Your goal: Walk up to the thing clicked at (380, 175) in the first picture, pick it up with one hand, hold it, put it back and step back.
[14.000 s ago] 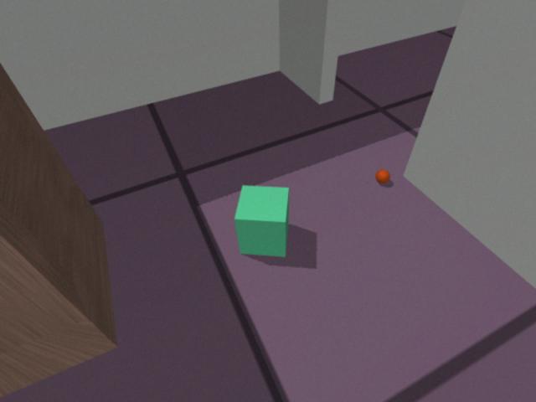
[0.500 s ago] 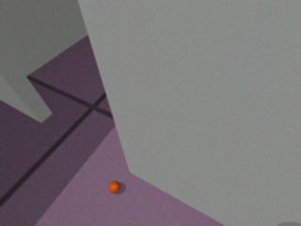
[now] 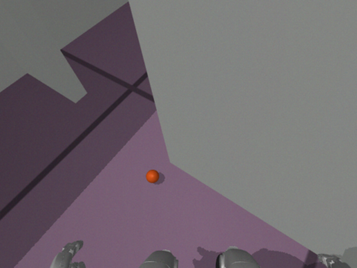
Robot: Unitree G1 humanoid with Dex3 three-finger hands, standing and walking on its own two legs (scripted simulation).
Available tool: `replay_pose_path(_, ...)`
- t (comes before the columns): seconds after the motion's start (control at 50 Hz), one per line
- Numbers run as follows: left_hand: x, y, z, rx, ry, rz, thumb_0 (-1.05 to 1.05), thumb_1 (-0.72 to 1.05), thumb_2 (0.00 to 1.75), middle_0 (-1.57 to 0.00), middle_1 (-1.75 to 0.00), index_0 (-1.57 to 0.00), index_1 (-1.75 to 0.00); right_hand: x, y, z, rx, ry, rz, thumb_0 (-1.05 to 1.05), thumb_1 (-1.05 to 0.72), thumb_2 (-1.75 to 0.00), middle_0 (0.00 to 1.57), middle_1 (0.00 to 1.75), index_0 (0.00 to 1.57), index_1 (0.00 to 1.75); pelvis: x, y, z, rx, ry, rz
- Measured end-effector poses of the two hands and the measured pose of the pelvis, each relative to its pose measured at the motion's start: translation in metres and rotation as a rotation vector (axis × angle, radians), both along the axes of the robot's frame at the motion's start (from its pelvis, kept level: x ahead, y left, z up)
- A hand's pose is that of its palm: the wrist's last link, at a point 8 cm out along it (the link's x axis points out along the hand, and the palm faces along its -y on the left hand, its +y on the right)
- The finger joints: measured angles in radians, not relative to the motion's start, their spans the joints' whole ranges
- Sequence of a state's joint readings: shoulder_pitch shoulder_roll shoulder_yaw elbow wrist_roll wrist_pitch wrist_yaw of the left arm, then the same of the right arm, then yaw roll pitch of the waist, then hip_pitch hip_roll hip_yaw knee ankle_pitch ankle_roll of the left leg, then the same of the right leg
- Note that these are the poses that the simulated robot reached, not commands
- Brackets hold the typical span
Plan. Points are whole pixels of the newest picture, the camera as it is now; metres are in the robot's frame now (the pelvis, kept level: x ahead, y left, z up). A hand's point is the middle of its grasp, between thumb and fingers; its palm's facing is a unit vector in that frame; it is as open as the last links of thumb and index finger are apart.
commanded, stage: walk up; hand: left
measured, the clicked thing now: (152, 176) +0.57 +0.25 -0.72
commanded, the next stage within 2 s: stand in 1.32 s
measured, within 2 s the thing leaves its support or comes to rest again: neither
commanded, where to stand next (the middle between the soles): +0.17 +0.00 m, yaw -4 degrees
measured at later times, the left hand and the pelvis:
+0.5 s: hand out of the picture -0.06 +0.29 -0.14, palm faces -0.11 -0.90 -0.43, open 7.4 cm; pelvis -0.15 +0.02 +0.00, yaw -6 degrees
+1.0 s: hand out of the picture -0.12 +0.29 -0.14, palm faces -0.05 -0.93 -0.36, open 7.4 cm; pelvis -0.22 +0.03 +0.01, yaw -4 degrees
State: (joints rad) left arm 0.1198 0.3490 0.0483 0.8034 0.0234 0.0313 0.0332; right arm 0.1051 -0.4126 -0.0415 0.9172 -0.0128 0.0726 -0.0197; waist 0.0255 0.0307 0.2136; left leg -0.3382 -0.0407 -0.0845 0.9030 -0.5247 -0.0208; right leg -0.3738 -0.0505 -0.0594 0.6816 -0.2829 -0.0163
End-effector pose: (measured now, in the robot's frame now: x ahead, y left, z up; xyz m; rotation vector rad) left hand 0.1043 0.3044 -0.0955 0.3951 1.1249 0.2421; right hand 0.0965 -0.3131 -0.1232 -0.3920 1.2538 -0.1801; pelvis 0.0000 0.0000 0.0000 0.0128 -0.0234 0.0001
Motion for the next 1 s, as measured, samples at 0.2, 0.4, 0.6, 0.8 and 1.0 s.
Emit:
replay_pose_path(0.2,-0.057,0.037,-0.013,-0.031,0.028,0.027,0.00,0.90,0.89,-0.21,-0.30,-0.21,-0.30,-0.058,0.035,0.030,-0.019,-0.062,-0.012,0.01,-0.90,-0.90,0.21,0.30,0.21,0.30,-0.053,0.025,0.006,-0.032,-0.018,-0.016)
replay_pose_path(0.4,-0.125,0.036,-0.008,-0.006,0.085,-0.042,0.00,0.90,0.89,-0.20,-0.30,-0.20,-0.30,-0.102,0.028,0.031,-0.010,-0.169,-0.039,0.01,-0.90,-0.90,0.21,0.30,0.21,0.30,-0.115,0.025,0.004,-0.033,-0.016,-0.094)
replay_pose_path(0.6,-0.190,0.018,0.010,0.016,0.077,-0.070,0.01,0.90,0.89,-0.21,-0.30,-0.21,-0.30,-0.193,0.016,0.009,0.041,-0.125,-0.134,0.01,-0.90,-0.90,0.21,0.30,0.20,0.30,-0.172,0.019,0.005,-0.004,-0.025,-0.118)
replay_pose_path(0.8,-0.200,0.040,0.002,-0.027,-0.050,-0.046,0.00,0.90,0.89,-0.21,-0.30,-0.21,-0.30,-0.280,0.036,0.011,0.006,0.019,-0.110,0.01,-0.90,-0.90,0.20,0.30,0.20,0.30,-0.204,0.037,0.002,0.013,-0.047,-0.057)
replay_pose_path(1.0,-0.226,0.033,-0.004,-0.068,0.019,-0.041,0.01,0.90,0.89,-0.20,-0.30,-0.20,-0.30,-0.273,0.045,0.026,0.028,-0.083,-0.111,0.01,-0.90,-0.90,0.21,0.30,0.21,0.30,-0.216,0.033,0.012,-0.038,-0.042,-0.076)
